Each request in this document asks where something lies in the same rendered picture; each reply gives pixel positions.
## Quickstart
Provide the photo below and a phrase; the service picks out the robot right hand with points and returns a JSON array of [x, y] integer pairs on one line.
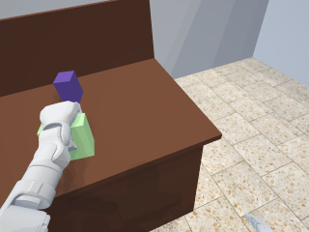
[[257, 223]]

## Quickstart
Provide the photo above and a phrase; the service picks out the table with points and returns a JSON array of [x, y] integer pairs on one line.
[[149, 135]]

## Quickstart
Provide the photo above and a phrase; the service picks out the sponge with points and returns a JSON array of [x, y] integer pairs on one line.
[[82, 137]]

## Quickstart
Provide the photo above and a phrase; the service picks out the left robot forearm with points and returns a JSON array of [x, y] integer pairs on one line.
[[36, 189]]

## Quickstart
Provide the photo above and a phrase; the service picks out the robot left hand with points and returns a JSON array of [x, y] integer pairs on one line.
[[65, 111]]

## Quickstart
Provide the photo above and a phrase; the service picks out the robot left upper arm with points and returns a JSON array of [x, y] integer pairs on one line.
[[21, 219]]

